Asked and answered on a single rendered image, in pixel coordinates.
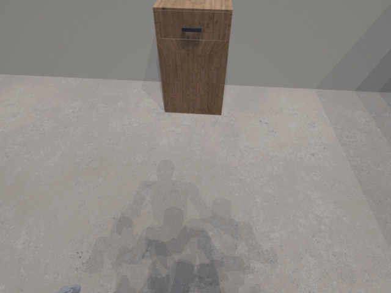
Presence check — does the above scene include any cabinet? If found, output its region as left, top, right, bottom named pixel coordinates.
left=153, top=0, right=233, bottom=115

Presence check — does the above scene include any handle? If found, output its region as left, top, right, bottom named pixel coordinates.
left=181, top=25, right=202, bottom=32

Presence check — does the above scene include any drawer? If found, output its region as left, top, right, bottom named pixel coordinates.
left=157, top=10, right=228, bottom=40

